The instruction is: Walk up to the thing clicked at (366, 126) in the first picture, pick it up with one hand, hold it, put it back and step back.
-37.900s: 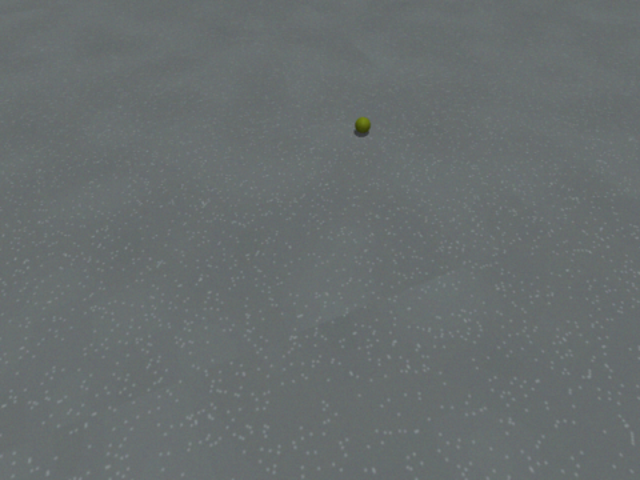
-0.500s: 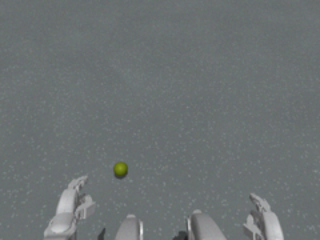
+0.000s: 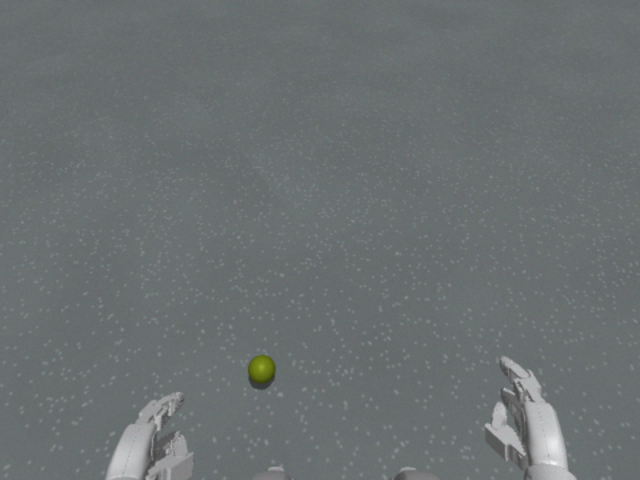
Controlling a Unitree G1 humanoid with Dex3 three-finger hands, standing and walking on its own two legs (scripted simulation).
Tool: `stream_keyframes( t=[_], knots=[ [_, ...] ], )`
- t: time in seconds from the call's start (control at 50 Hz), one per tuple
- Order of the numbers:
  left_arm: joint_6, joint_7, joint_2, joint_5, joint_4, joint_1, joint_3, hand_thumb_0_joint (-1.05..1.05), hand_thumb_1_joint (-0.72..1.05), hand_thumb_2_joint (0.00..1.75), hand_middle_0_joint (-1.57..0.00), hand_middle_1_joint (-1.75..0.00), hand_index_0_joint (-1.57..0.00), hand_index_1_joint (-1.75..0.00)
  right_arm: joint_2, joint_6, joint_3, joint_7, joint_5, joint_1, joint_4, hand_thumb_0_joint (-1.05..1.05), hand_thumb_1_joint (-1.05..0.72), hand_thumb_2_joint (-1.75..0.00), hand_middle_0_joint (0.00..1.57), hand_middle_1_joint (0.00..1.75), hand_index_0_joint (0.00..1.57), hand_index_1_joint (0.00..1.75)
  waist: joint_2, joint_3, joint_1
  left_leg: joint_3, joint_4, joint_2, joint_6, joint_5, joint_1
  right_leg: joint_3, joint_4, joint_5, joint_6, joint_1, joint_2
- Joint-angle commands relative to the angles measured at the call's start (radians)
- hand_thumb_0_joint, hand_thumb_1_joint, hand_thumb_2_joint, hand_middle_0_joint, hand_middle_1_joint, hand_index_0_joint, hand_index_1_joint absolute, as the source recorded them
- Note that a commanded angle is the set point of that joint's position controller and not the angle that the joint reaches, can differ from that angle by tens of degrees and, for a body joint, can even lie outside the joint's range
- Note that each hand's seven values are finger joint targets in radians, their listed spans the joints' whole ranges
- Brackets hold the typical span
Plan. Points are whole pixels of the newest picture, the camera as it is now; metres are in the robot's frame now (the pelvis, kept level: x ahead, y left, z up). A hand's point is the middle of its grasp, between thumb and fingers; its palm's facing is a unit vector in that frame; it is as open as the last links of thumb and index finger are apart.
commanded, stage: home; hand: left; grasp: from above
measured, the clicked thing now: (261, 369) +0.52 +0.20 -0.67
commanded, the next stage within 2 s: stand in 1.74 s
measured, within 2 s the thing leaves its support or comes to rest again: neither
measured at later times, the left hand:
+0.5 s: hand (193, 456) +0.17 +0.17 -0.05, palm faces +0.03 -0.98 -0.19, open 7.4 cm
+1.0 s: hand (194, 458) +0.17 +0.17 -0.04, palm faces +0.03 -0.98 -0.20, open 7.4 cm
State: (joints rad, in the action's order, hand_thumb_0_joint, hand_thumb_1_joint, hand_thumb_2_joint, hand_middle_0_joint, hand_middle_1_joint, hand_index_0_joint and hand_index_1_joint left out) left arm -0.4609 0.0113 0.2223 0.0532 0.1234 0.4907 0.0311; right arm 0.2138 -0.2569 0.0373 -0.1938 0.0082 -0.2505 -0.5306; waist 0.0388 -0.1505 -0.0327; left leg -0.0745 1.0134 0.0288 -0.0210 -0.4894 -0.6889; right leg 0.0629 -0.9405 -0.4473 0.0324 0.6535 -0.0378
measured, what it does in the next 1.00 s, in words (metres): stands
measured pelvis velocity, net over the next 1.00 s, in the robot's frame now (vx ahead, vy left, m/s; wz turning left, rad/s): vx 0.00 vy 0.00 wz -0.01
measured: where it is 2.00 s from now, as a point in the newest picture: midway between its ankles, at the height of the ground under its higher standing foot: outside the picture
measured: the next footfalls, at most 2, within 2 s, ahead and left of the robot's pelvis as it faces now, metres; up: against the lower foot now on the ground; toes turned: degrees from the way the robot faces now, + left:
none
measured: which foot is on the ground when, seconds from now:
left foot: down 0.00-1.00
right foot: down 0.00-1.00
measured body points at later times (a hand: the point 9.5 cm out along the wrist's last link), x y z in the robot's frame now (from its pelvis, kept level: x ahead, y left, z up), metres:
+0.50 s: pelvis +0.00 +0.00 +0.00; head +0.02 +0.00 +0.45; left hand +0.16 +0.23 -0.03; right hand +0.15 -0.25 -0.06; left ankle +0.01 +0.13 -0.68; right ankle +0.01 -0.14 -0.68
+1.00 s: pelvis +0.00 +0.00 +0.00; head +0.02 +0.00 +0.45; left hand +0.16 +0.22 -0.03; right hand +0.16 -0.25 -0.06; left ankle +0.01 +0.13 -0.68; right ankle +0.01 -0.14 -0.68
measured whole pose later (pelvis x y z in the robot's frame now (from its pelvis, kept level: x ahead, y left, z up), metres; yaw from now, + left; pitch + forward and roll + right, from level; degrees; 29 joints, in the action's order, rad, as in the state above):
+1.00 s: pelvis +0.00 +0.00 +0.00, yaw +0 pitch +9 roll -2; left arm -0.46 0.02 0.23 0.05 0.14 0.49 0.03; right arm 0.22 -0.26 0.03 -0.20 0.01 -0.28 -0.56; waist 0.04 -0.14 -0.04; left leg -0.07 1.01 0.04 -0.03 -0.49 -0.68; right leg 0.06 -0.94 -0.45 0.03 0.65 -0.03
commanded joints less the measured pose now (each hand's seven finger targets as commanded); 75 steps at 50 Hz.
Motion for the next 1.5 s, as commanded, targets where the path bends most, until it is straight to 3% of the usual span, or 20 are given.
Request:
stream_keyframes(
  t=[0.0,0.08,0.16,0.32,0.44,0.9,0.98,1.02,1.04,1.1,1.16,1.22,1.24,1.26,1.28,1.34,1.38,1.4,1.42,1.48],
  knots=[
    [0.055,0.015,0.108,-0.014,0.202,-0.029,0.064,0.00,0.90,0.90,-0.20,-0.30,-0.20,-0.30,0.125,-0.057,-0.054,-0.007,-0.006,0.039,0.137,0.00,-0.90,-0.90,0.20,0.30,0.20,0.30,0.045,-0.096,-0.005,0.026,-0.185,-0.031,0.024,0.226,0.101,0.021,0.142,0.180,-0.033,-0.068,0.054],
    [0.052,0.020,0.101,-0.014,0.207,-0.012,0.058,0.00,0.90,0.90,-0.20,-0.30,-0.20,-0.30,0.126,-0.054,-0.056,-0.005,-0.006,0.037,0.137,0.00,-0.90,-0.90,0.20,0.30,0.20,0.30,0.031,-0.115,-0.006,0.021,-0.183,-0.028,0.021,0.271,0.110,0.027,0.135,0.210,-0.036,-0.083,0.059],
    [0.049,0.019,0.100,-0.010,0.184,-0.015,0.061,0.00,0.90,0.90,-0.20,-0.30,-0.20,-0.30,0.128,-0.053,-0.054,-0.003,-0.006,0.043,0.135,0.00,-0.90,-0.90,0.20,0.30,0.20,0.30,0.027,-0.073,-0.003,0.013,-0.201,-0.022,0.021,0.224,0.094,0.030,0.141,0.171,-0.035,-0.065,0.060],
    [0.054,0.017,0.103,-0.003,0.187,-0.027,0.072,0.00,0.90,0.90,-0.20,-0.30,-0.20,-0.30,0.127,-0.056,-0.059,-0.005,-0.007,0.032,0.134,0.00,-0.90,-0.90,0.20,0.30,0.20,0.30,0.006,-0.104,-0.008,0.023,-0.182,-0.026,0.025,0.236,0.095,0.022,0.149,0.188,-0.030,-0.080,0.057],
    [0.054,0.017,0.104,-0.008,0.189,-0.027,0.063,0.00,0.90,0.90,-0.20,-0.30,-0.20,-0.30,0.126,-0.058,-0.056,-0.008,-0.004,0.040,0.136,0.00,-0.90,-0.90,0.20,0.30,0.20,0.30,0.005,-0.076,-0.004,0.030,-0.194,-0.029,0.030,0.164,0.080,0.017,0.162,0.134,-0.027,-0.065,0.054],
    [0.048,0.017,0.114,-0.007,0.223,-0.035,0.059,0.00,0.90,0.90,-0.20,-0.30,-0.20,-0.30,0.126,-0.062,-0.055,-0.010,0.000,0.041,0.134,0.00,-0.90,-0.90,0.20,0.30,0.20,0.30,0.009,-0.062,-0.001,0.034,-0.193,-0.029,0.031,0.121,0.062,0.013,0.166,0.095,-0.028,-0.056,0.050],
    [0.047,0.016,0.098,-0.010,0.185,-0.009,0.054,0.00,0.90,0.90,-0.20,-0.30,-0.20,-0.30,0.120,-0.061,-0.054,-0.010,-0.002,0.035,0.131,0.00,-0.90,-0.90,0.20,0.30,0.20,0.30,0.013,-0.081,-0.005,0.028,-0.187,-0.027,0.029,0.146,0.071,0.016,0.156,0.117,-0.028,-0.056,0.052],
    [0.052,0.019,0.125,-0.008,0.222,-0.022,0.074,0.00,0.90,0.90,-0.20,-0.30,-0.20,-0.30,0.126,-0.061,-0.059,-0.011,-0.002,0.036,0.136,0.00,-0.90,-0.90,0.20,0.30,0.20,0.30,0.008,-0.108,-0.001,0.033,-0.175,-0.031,0.031,0.163,0.074,0.011,0.156,0.133,-0.028,-0.076,0.049],
    [0.048,0.014,0.081,-0.006,0.169,0.013,0.038,0.00,0.90,0.90,-0.20,-0.30,-0.20,-0.30,0.122,-0.061,-0.057,-0.010,-0.002,0.028,0.130,0.00,-0.90,-0.90,0.20,0.30,0.20,0.30,-0.009,-0.094,-0.012,0.031,-0.174,-0.029,0.030,0.184,0.074,0.014,0.148,0.150,-0.028,-0.068,0.052],
    [0.056,0.019,0.123,-0.009,0.233,-0.008,0.071,0.00,0.90,0.90,-0.20,-0.30,-0.20,-0.30,0.129,-0.055,-0.066,-0.011,-0.004,0.018,0.128,0.00,-0.90,-0.90,0.20,0.30,0.20,0.30,0.030,-0.141,-0.001,0.032,-0.164,-0.024,0.021,0.289,0.110,0.017,0.124,0.230,-0.033,-0.090,0.054],
    [0.054,0.019,0.098,-0.009,0.189,-0.011,0.047,0.00,0.90,0.90,-0.20,-0.30,-0.20,-0.30,0.124,-0.055,-0.060,-0.011,-0.005,0.020,0.124,0.00,-0.90,-0.90,0.20,0.30,0.20,0.30,-0.018,-0.083,-0.017,0.034,-0.160,-0.026,0.030,0.245,0.084,0.015,0.142,0.209,-0.025,-0.071,0.053],
    [0.050,0.017,0.105,-0.005,0.183,-0.011,0.062,0.00,0.90,0.90,-0.20,-0.30,-0.20,-0.30,0.126,-0.053,-0.061,-0.009,-0.004,0.031,0.130,0.00,-0.90,-0.90,0.20,0.30,0.20,0.30,0.005,-0.083,-0.005,0.024,-0.177,-0.025,0.026,0.207,0.074,0.018,0.146,0.167,-0.028,-0.065,0.053],
    [0.044,0.014,0.087,-0.007,0.147,0.009,0.045,0.00,0.90,0.90,-0.20,-0.30,-0.20,-0.30,0.127,-0.054,-0.059,-0.008,-0.003,0.034,0.133,0.00,-0.90,-0.90,0.20,0.30,0.20,0.30,-0.009,-0.053,-0.008,0.020,-0.185,-0.023,0.026,0.182,0.064,0.020,0.149,0.144,-0.027,-0.053,0.055],
    [0.050,0.013,0.109,-0.003,0.207,-0.027,0.061,0.00,0.90,0.90,-0.20,-0.30,-0.20,-0.30,0.128,-0.053,-0.061,-0.005,-0.003,0.034,0.134,0.00,-0.90,-0.90,0.20,0.30,0.20,0.30,0.025,-0.055,-0.001,0.021,-0.193,-0.020,0.023,0.168,0.069,0.020,0.146,0.130,-0.028,-0.049,0.055],
    [0.055,0.017,0.136,-0.008,0.245,-0.039,0.079,0.00,0.90,0.90,-0.20,-0.30,-0.20,-0.30,0.137,-0.052,-0.068,-0.008,-0.003,0.038,0.140,0.00,-0.90,-0.90,0.20,0.30,0.20,0.30,0.044,-0.084,0.002,0.019,-0.197,-0.020,0.021,0.179,0.086,0.021,0.140,0.139,-0.031,-0.057,0.054],
    [0.053,0.019,0.123,-0.009,0.221,-0.006,0.072,0.00,0.90,0.90,-0.20,-0.30,-0.20,-0.30,0.128,-0.054,-0.064,-0.006,-0.003,0.029,0.140,0.00,-0.90,-0.90,0.20,0.30,0.20,0.30,0.014,-0.100,0.004,0.024,-0.178,-0.022,0.023,0.237,0.089,0.020,0.134,0.186,-0.031,-0.080,0.054],
    [0.047,0.016,0.081,-0.006,0.178,0.019,0.038,0.00,0.90,0.90,-0.20,-0.30,-0.20,-0.30,0.119,-0.050,-0.059,-0.005,-0.003,0.021,0.130,0.00,-0.90,-0.90,0.20,0.30,0.20,0.30,0.019,-0.084,-0.005,0.027,-0.170,-0.021,0.021,0.258,0.093,0.020,0.129,0.203,-0.031,-0.069,0.055],
    [0.053,0.019,0.116,-0.004,0.228,-0.013,0.069,0.00,0.90,0.90,-0.20,-0.30,-0.20,-0.30,0.130,-0.049,-0.066,-0.004,-0.003,0.023,0.138,0.00,-0.90,-0.90,0.20,0.30,0.20,0.30,0.018,-0.107,0.000,0.028,-0.169,-0.020,0.022,0.269,0.099,0.019,0.129,0.213,-0.032,-0.081,0.055],
    [0.050,0.020,0.117,-0.005,0.212,0.002,0.067,0.00,0.90,0.90,-0.20,-0.30,-0.20,-0.30,0.131,-0.047,-0.067,-0.004,-0.004,0.023,0.138,0.00,-0.90,-0.90,0.20,0.30,0.20,0.30,0.024,-0.130,-0.006,0.031,-0.159,-0.024,0.022,0.296,0.106,0.016,0.127,0.240,-0.031,-0.095,0.053],
    [0.048,0.020,0.113,-0.006,0.211,-0.012,0.060,0.00,0.90,0.90,-0.20,-0.30,-0.20,-0.30,0.129,-0.044,-0.064,-0.003,-0.004,0.023,0.138,0.00,-0.90,-0.90,0.20,0.30,0.20,0.30,0.015,-0.103,-0.008,0.034,-0.163,-0.025,0.026,0.243,0.086,0.014,0.138,0.199,-0.030,-0.075,0.052]
  ],
)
